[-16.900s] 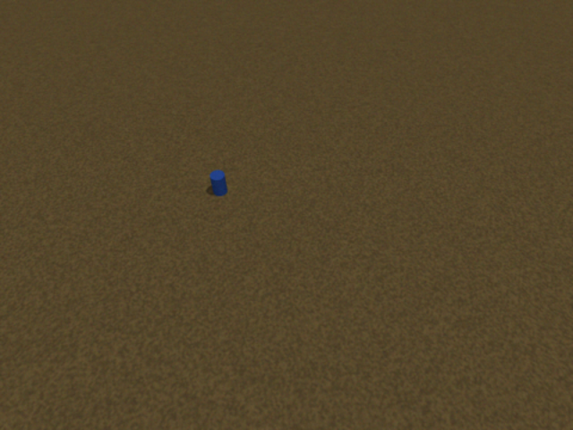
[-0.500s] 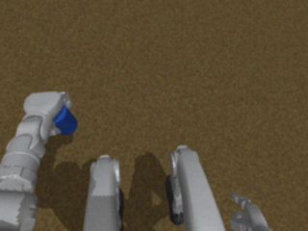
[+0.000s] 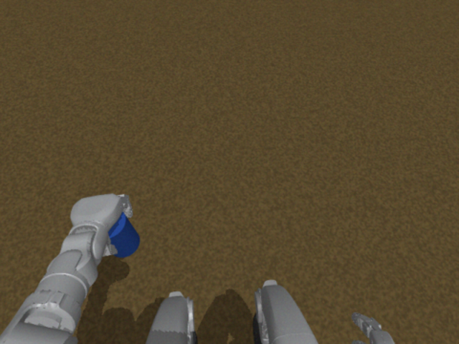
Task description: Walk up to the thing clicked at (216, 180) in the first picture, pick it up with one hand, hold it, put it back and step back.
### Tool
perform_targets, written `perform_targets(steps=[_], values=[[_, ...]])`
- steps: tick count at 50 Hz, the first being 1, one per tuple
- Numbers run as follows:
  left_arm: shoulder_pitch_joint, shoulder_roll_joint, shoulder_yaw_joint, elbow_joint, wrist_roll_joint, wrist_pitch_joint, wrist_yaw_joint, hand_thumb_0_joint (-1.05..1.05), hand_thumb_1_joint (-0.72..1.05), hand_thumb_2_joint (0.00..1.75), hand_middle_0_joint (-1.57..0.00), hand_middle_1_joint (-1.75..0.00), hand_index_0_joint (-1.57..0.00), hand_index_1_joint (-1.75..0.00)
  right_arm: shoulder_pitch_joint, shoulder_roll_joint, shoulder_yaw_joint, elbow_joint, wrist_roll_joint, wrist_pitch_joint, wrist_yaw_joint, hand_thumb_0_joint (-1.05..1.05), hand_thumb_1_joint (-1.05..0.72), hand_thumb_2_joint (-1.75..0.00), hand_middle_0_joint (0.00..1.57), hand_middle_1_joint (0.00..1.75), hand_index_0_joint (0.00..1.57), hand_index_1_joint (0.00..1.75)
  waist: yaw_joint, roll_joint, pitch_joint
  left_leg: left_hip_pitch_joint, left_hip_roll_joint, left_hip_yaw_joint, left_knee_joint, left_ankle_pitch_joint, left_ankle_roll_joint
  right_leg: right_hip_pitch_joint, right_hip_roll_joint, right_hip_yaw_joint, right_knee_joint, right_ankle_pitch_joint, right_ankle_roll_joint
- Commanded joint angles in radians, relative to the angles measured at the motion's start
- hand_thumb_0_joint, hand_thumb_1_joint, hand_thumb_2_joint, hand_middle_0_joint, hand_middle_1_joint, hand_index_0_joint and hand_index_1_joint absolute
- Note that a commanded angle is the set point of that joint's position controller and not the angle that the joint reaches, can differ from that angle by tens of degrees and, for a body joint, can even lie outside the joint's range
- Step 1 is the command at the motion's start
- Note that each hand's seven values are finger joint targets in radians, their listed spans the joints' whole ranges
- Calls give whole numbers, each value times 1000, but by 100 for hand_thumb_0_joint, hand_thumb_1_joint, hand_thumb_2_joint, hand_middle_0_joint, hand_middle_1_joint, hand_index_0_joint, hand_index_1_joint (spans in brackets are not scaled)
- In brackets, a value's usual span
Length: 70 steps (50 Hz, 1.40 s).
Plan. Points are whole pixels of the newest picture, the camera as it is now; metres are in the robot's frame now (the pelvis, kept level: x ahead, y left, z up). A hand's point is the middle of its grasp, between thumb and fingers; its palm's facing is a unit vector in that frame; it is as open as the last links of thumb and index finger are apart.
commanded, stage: lift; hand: left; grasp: from above
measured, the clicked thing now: (117, 233) +0.35 +0.22 -0.14
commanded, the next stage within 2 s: hold in 0.42 s
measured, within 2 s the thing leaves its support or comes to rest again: neither
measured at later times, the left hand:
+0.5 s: hand (100, 209) +0.35 +0.21 -0.01, palm faces -0.47 -0.08 -0.88, open 9.6 cm
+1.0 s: hand (88, 198) +0.36 +0.22 +0.03, palm faces -0.47 -0.06 -0.88, open 9.6 cm
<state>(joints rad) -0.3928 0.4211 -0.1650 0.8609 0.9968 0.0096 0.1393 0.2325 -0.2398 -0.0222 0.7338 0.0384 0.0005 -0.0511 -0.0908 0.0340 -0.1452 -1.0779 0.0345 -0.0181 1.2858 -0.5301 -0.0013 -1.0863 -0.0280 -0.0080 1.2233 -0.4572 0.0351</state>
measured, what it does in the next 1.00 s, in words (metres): rises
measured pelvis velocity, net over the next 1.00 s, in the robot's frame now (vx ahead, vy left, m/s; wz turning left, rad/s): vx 0.06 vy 0.00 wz -0.01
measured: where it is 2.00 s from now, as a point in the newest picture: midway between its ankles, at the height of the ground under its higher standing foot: outside the picture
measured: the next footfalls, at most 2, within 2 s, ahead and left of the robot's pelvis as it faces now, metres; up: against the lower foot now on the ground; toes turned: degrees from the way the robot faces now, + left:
none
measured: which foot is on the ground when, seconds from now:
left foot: down 0.00-1.00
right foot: down 0.00-1.00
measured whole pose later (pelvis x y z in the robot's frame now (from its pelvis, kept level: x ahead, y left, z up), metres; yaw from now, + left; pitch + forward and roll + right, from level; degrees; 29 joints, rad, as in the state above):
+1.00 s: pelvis +0.06 +0.00 +0.10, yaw -1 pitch +6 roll +0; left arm -0.28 0.37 -0.21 0.79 1.01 0.02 0.08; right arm 0.25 -0.25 -0.06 0.72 0.04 0.04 -0.03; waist -0.03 0.03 -0.05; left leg -0.41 0.03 0.03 0.66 -0.35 0.00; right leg -0.45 -0.03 0.01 0.64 -0.29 0.04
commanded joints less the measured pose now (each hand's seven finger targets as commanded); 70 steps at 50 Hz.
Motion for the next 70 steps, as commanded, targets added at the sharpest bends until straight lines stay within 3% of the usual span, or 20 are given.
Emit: perform_targets(steps=[1,3,5,7,10,12,26,27,30,33,38,40,44,45,47,52,55,56,69,70], values=[[-329,209,80,-181,2,-2,53,0,56,93,-97,-84,-96,-85,37,-156,-53,-76,-3,-33,-18,0,-91,-91,20,30,20,30,4,59,-326,330,-35,-20,-317,96,7,274,50,-12,-261,70,-50],[-317,186,66,-188,0,0,58,0,53,95,-95,-86,-94,-87,45,-150,-53,-75,-3,-33,-17,0,-91,-91,20,30,20,30,9,46,-336,372,-39,-6,-335,168,7,327,49,-10,-295,125,-50],[-326,209,84,-209,0,1,70,0,52,96,-95,-85,-94,-86,54,-154,-55,-74,-6,-34,-17,0,-91,-91,20,30,20,30,15,58,-331,419,-40,4,-366,196,7,370,48,-10,-331,151,-48],[-326,183,64,-211,2,6,73,0,52,95,-94,-84,-93,-85,64,-151,-53,-65,-5,-31,-15,0,-91,-91,20,30,20,30,4,44,-323,454,-40,5,-384,251,6,402,47,-6,-356,201,-47],[-312,197,84,-204,4,10,85,0,51,97,-94,-84,-93,-86,72,-155,-58,-59,-10,-27,-11,0,-91,-90,20,30,20,30,15,56,-319,508,-40,8,-420,304,2,446,43,-6,-390,244,-46],[-300,170,66,-191,5,13,81,0,53,96,-94,-87,-94,-87,68,-156,-60,-66,-8,-24,-8,0,-91,-90,20,30,20,30,14,38,-292,533,-40,6,-449,309,3,472,44,-8,-421,249,-45],[-263,163,65,-201,-1,11,55,0,61,104,-98,-93,-99,-92,46,-156,-76,-81,-2,-6,1,0,-90,-90,20,30,20,30,32,17,-251,696,-48,29,-587,423,-1,645,41,-2,-565,350,-39],[-252,142,50,-198,1,12,51,0,60,101,-95,-90,-96,-89,47,-155,-75,-80,-2,-6,3,0,-90,-90,20,30,20,30,29,20,-247,710,-45,26,-595,446,-4,643,44,-5,-565,366,-41],[-262,166,58,-203,20,9,43,0,55,97,-93,-86,-93,-86,42,-159,-77,-81,-1,-1,2,0,-90,-90,20,30,20,30,35,1,-231,720,-47,27,-611,470,-2,668,44,-4,-586,388,-39],[-275,159,53,-228,17,5,36,0,56,96,-93,-86,-94,-85,25,-157,-78,-89,2,0,3,0,-90,-90,20,30,20,30,37,20,-224,744,-50,33,-638,454,-3,679,43,0,-609,377,-40],[-264,175,64,-262,17,6,26,0,55,94,-93,-84,-94,-83,16,-161,-83,-94,2,2,5,0,-90,-90,20,30,20,30,53,22,-243,794,-51,37,-659,523,-7,727,45,-1,-624,432,-40],[-263,143,43,-255,14,8,17,0,54,95,-93,-83,-93,-83,15,-160,-82,-98,3,3,8,0,-90,-90,20,30,20,30,45,10,-216,797,-47,34,-669,529,-7,727,49,-6,-629,432,-41],[-233,154,48,-251,15,6,-1,0,54,92,-92,-83,-93,-82,14,-164,-87,-104,2,5,11,0,-90,-90,20,30,20,30,50,4,-202,801,-44,34,-686,539,-7,742,52,-11,-639,435,-43],[-240,165,55,-271,17,6,-6,0,55,93,-93,-84,-94,-83,6,-162,-86,-109,2,7,11,0,-91,-90,20,30,20,30,63,14,-211,814,-48,39,-688,550,-6,754,48,-7,-645,448,-43],[-256,168,53,-289,13,3,-14,0,53,94,-91,-85,-92,-84,5,-166,-86,-113,4,8,12,0,-91,-90,20,30,20,30,55,29,-214,836,-41,34,-697,566,-12,745,54,-11,-647,445,-43],[-221,157,50,-286,8,6,-26,0,51,92,-90,-83,-91,-83,-9,-163,-82,-129,5,12,13,0,-91,-90,20,30,20,30,59,-2,-167,826,-39,31,-724,529,-7,763,54,-11,-675,420,-43],[-227,178,63,-327,11,3,-38,0,50,93,-90,-84,-91,-83,-23,-162,-82,-138,7,13,13,0,-91,-90,20,30,20,30,73,17,-194,843,-47,43,-730,530,-4,794,47,-4,-683,430,-41],[-216,166,56,-317,12,4,-42,0,50,95,-92,-83,-91,-84,-21,-162,-80,-139,6,15,13,0,-91,-90,20,30,20,30,62,-5,-180,838,-46,42,-731,533,-1,795,48,-4,-686,436,-40],[-205,173,62,-352,11,-5,-73,0,53,97,-93,-85,-93,-85,-59,-156,-70,-154,9,19,9,0,-91,-90,20,30,20,30,69,-3,-134,852,-48,46,-779,467,6,813,45,1,-732,381,-38],[-231,185,69,-398,11,-9,-73,0,55,96,-93,-86,-94,-85,-69,-154,-70,-160,11,19,8,0,-91,-90,20,30,20,30,81,6,-151,858,-50,47,-786,460,6,822,43,2,-735,373,-39]])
